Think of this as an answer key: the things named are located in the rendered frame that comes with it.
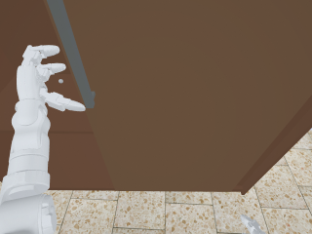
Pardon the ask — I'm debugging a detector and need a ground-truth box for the robot left upper arm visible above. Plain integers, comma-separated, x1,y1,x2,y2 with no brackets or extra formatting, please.
0,193,58,234

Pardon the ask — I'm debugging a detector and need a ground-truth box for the handle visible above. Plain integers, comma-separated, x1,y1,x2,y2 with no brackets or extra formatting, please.
47,0,96,108

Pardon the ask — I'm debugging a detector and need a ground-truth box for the robot right hand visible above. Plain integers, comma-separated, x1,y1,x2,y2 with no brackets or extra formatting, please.
240,214,266,234

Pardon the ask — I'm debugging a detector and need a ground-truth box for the wardrobe door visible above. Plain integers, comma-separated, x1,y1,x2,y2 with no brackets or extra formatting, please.
237,96,312,186
43,0,312,192

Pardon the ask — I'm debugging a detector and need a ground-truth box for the robot left hand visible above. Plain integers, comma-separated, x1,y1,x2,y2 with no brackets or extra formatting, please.
17,45,86,111

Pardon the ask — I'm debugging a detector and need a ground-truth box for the robot left forearm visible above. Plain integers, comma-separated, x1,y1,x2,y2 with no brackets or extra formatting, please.
0,98,51,206

